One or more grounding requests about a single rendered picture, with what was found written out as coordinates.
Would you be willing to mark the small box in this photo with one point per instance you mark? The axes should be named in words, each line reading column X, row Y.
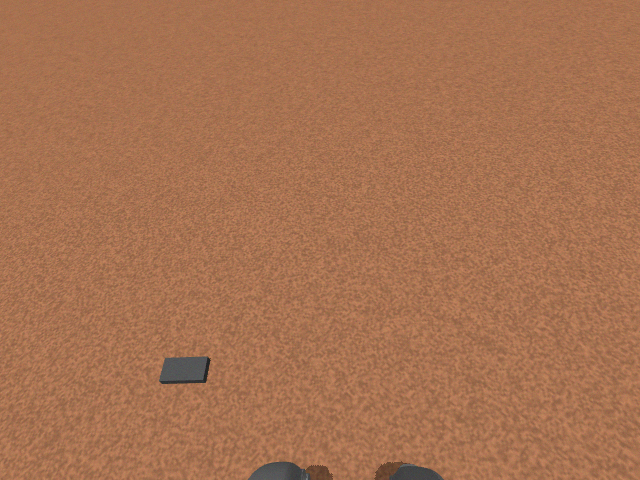
column 184, row 370

